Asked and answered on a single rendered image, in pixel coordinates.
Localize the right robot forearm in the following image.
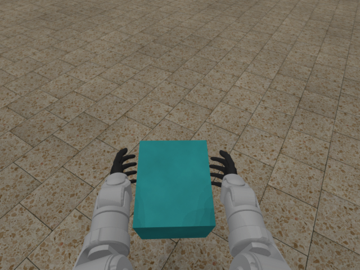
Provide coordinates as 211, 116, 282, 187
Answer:
220, 174, 287, 264

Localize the robot left upper arm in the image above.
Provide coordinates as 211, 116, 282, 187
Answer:
73, 254, 133, 270

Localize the carton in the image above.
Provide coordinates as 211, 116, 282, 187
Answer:
133, 140, 216, 239

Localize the left robot hand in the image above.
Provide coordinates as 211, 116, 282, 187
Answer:
110, 148, 137, 183

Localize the left robot forearm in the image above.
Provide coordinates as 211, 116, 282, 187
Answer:
72, 173, 133, 270

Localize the robot right upper arm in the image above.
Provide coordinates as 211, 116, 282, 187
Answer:
229, 251, 291, 270

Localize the right robot hand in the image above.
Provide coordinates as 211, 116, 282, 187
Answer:
209, 150, 237, 187

